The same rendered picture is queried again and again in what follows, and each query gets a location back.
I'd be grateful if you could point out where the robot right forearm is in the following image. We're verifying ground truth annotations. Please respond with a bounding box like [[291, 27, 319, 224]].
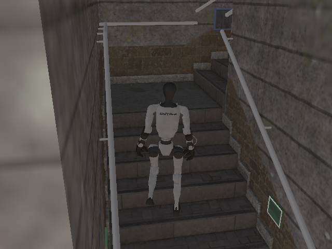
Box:
[[185, 127, 194, 150]]

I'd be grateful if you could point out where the robot left forearm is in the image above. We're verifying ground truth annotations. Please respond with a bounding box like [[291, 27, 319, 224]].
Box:
[[137, 126, 149, 147]]

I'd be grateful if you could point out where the robot left hand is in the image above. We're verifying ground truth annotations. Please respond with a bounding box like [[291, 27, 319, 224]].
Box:
[[136, 145, 148, 157]]

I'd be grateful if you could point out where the robot right upper arm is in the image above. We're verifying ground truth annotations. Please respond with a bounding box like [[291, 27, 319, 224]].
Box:
[[179, 105, 191, 135]]

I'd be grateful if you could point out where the robot right hand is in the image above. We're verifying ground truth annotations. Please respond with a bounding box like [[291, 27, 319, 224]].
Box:
[[184, 149, 195, 161]]

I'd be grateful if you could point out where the humanoid robot torso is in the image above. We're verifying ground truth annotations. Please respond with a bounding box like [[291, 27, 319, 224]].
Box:
[[156, 102, 180, 156]]

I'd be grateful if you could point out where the robot left upper arm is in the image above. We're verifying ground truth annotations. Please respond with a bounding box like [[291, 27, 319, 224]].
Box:
[[144, 104, 158, 133]]

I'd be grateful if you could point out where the robot head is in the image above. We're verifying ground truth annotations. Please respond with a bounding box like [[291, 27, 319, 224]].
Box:
[[160, 82, 177, 108]]

